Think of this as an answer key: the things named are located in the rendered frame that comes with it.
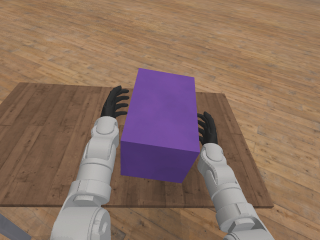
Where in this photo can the right robot upper arm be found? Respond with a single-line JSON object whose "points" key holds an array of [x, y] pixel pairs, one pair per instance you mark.
{"points": [[253, 234]]}

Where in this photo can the left robot hand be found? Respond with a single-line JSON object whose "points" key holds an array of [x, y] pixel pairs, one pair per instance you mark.
{"points": [[110, 106]]}

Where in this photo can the right robot hand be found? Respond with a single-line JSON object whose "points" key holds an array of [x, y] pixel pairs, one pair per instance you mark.
{"points": [[209, 132]]}

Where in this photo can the carton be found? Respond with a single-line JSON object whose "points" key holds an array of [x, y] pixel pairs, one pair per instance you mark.
{"points": [[160, 138]]}

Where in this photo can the table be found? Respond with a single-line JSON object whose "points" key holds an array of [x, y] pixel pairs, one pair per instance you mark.
{"points": [[44, 129]]}

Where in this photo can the left robot forearm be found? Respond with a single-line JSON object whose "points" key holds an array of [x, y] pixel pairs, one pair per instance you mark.
{"points": [[92, 185]]}

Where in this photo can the right robot forearm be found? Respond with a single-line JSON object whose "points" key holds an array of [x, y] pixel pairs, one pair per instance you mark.
{"points": [[233, 212]]}

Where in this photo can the left robot upper arm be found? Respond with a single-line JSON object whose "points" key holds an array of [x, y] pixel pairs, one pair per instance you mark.
{"points": [[82, 223]]}

